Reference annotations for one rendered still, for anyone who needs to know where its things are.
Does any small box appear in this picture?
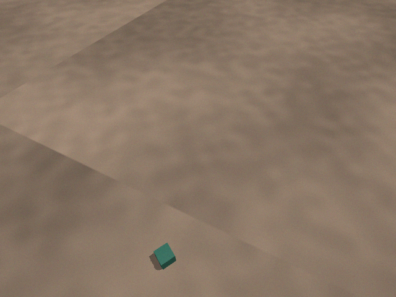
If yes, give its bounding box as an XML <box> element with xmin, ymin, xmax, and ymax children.
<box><xmin>154</xmin><ymin>243</ymin><xmax>176</xmax><ymax>269</ymax></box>

